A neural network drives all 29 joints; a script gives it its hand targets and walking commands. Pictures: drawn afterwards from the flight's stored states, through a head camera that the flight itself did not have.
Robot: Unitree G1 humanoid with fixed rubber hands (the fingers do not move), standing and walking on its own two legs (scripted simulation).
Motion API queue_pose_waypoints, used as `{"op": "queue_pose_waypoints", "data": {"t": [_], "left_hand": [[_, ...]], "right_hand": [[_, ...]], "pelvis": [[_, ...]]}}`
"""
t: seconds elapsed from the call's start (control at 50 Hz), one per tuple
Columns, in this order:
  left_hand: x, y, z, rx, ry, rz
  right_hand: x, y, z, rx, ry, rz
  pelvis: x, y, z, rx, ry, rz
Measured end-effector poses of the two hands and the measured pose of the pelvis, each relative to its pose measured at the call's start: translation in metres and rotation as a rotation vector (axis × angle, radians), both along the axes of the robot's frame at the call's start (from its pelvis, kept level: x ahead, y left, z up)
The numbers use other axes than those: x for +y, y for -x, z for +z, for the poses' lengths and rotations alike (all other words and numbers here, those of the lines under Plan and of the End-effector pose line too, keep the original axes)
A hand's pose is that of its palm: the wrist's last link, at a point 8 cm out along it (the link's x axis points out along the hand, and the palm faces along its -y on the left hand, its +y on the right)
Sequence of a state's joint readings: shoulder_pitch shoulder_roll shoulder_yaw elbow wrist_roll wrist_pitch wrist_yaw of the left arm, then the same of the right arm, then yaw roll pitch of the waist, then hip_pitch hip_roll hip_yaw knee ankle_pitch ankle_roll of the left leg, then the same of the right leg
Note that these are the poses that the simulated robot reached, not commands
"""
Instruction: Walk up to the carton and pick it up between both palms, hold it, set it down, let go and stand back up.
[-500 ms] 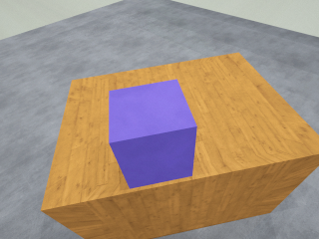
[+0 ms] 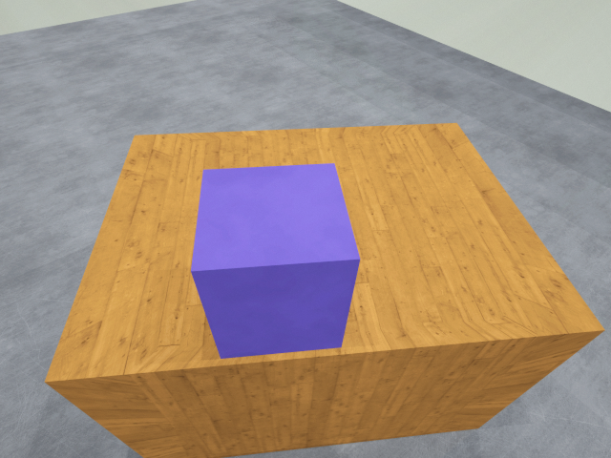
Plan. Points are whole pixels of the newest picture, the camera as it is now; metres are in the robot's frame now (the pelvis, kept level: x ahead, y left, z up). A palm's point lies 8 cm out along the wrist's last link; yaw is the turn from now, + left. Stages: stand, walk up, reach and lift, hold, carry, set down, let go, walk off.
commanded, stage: walk up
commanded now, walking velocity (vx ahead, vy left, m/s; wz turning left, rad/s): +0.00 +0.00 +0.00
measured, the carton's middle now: (276, 263) +0.43 +0.06 -0.01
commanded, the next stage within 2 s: none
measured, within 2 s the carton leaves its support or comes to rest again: neither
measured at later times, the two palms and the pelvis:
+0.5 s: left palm out of the picture -0.07 +0.19 -0.15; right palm out of the picture -0.09 -0.19 -0.15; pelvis -0.02 +0.00 +0.00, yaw -1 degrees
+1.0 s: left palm out of the picture -0.09 +0.27 -0.14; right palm out of the picture -0.06 -0.19 -0.15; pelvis -0.06 +0.04 +0.00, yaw +0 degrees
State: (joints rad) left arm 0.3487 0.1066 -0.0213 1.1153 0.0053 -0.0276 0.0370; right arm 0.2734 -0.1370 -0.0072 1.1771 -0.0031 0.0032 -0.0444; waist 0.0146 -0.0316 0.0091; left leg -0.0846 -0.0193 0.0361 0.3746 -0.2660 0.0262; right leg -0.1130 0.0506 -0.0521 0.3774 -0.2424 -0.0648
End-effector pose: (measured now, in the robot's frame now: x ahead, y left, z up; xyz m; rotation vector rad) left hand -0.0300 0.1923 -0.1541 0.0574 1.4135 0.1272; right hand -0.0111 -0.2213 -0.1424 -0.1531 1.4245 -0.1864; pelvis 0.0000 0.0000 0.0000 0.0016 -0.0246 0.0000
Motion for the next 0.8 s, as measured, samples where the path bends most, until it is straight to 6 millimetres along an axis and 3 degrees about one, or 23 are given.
{"op": "queue_pose_waypoints", "data": {"t": [0.12,0.28,0.46,0.72,0.8], "left_hand": [[0.005,0.006,0.005,0.009,-0.019,-0.014],[0.011,0.027,0.011,0.065,-0.045,-0.015],[0.0,0.039,0.008,0.088,-0.019,-0.007],[-0.01,0.038,0.006,0.07,0.001,-0.007],[0.007,0.037,0.012,0.024,-0.062,0.017]], "right_hand": [[0.019,0.004,-0.007,-0.015,-0.053,0.001],[0.031,0.042,-0.012,0.058,-0.1,-0.02],[0.032,0.073,-0.008,0.117,-0.099,-0.034],[0.032,0.073,-0.008,0.104,-0.1,-0.033],[0.021,0.072,-0.012,0.135,-0.073,-0.024]], "pelvis": [[0.002,0.008,0.001,-0.008,0.001,-0.004],[0.003,0.017,0.002,-0.005,0.001,-0.009],[-0.001,0.021,0.001,-0.004,0.001,-0.011],[-0.003,0.023,0.001,0.003,0.002,-0.012],[0.004,0.038,0.0,0.01,-0.023,-0.01]]}}
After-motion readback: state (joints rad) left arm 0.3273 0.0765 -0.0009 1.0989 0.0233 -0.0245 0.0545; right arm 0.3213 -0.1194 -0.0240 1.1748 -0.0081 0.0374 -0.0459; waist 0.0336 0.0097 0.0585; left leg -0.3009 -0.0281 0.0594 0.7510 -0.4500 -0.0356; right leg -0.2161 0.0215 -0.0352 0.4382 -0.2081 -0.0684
